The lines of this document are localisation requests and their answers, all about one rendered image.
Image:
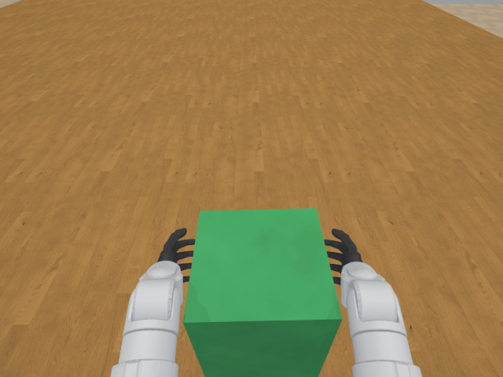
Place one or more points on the robot left forearm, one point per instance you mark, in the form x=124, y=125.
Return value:
x=152, y=323

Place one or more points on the right robot hand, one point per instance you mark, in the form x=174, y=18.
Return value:
x=348, y=249

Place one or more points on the carton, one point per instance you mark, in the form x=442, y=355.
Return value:
x=261, y=300

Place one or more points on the robot right forearm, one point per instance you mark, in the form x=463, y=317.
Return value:
x=377, y=329

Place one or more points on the left robot hand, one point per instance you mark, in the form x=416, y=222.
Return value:
x=171, y=247

